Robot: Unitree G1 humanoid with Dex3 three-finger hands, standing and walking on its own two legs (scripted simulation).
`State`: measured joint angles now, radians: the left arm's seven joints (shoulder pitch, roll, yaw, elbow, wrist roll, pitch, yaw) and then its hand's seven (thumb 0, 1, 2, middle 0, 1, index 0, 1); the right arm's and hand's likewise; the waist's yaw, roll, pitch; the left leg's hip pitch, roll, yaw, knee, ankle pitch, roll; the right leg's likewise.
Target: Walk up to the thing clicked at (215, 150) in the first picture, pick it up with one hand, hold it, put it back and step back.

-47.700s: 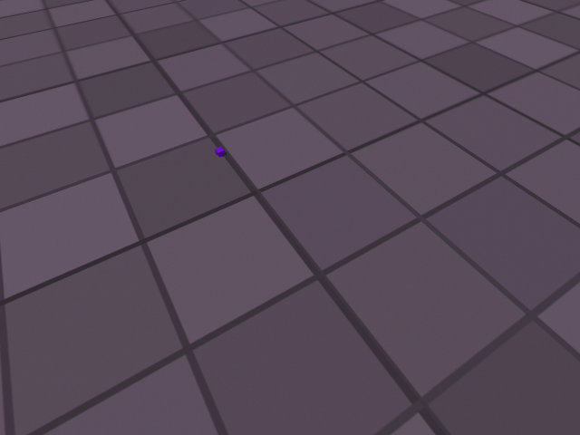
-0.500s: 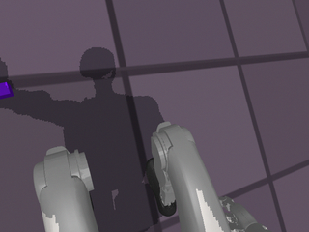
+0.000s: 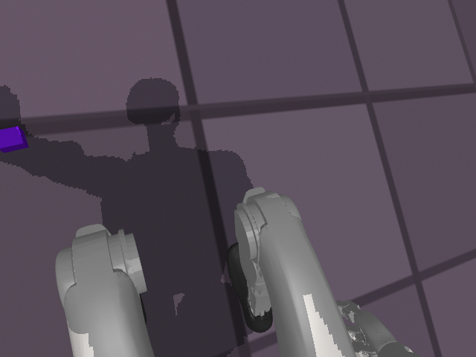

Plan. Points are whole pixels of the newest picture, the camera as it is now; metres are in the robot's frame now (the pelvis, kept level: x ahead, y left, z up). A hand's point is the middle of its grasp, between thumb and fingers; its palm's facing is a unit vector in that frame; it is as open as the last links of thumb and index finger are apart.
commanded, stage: approach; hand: left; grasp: from above
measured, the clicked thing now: (11, 139) +0.50 +0.33 -0.31
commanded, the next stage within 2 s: close in in 0.68 s
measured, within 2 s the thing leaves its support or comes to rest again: neither
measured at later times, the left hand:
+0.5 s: hand (14, 110) +0.52 +0.28 -0.19, palm faces -0.36 -0.08 -0.93, open 12.0 cm
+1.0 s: hand out of the picture +0.47 +0.33 -0.20, palm faces -0.47 -0.13 -0.87, open 12.5 cm
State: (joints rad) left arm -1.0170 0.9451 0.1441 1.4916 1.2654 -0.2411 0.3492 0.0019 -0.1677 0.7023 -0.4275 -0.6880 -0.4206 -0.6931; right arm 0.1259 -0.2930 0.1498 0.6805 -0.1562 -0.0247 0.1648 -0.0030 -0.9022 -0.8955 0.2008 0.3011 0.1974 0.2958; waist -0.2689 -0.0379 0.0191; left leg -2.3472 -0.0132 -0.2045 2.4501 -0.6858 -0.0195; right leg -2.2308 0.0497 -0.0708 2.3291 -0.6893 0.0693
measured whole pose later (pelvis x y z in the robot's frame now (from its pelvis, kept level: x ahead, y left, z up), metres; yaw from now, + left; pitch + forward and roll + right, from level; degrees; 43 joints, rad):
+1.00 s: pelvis +0.00 +0.00 +0.00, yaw -1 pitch +32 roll -12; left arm -1.08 0.95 0.05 1.50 1.23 -0.23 0.33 0.00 -0.24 0.74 -0.37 -0.73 -0.36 -0.73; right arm 0.11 -0.32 0.21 0.64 -0.17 -0.04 0.14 0.00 -0.90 -0.89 0.20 0.30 0.20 0.30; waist -0.30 -0.08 0.07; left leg -2.34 -0.01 -0.24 2.47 -0.70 -0.04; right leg -2.22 0.05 -0.10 2.33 -0.69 0.07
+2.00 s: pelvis +0.00 +0.00 -0.01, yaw -5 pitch +28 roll -15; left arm -1.12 1.08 0.09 1.72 1.27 -0.22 0.55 0.00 -0.30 0.79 -0.30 -0.76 -0.28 -0.78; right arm 0.09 -0.35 0.32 0.62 -0.24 -0.17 0.19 0.00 -0.90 -0.90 0.20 0.30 0.20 0.30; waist -0.39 -0.15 0.18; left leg -2.34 0.01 -0.29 2.54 -0.72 -0.03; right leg -2.22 0.08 -0.14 2.35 -0.67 0.08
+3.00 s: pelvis +0.00 +0.01 -0.01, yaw -6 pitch +28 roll -16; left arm -1.15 1.13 0.10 1.76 1.23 -0.18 0.59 0.00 -0.03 0.58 -0.43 -0.73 -0.46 -0.69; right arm 0.08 -0.37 0.36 0.59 -0.24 -0.21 0.20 0.00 -0.89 -0.89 0.20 0.30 0.20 0.30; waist -0.42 -0.17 0.22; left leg -2.33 0.02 -0.30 2.53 -0.72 -0.02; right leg -2.21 0.09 -0.15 2.33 -0.65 0.09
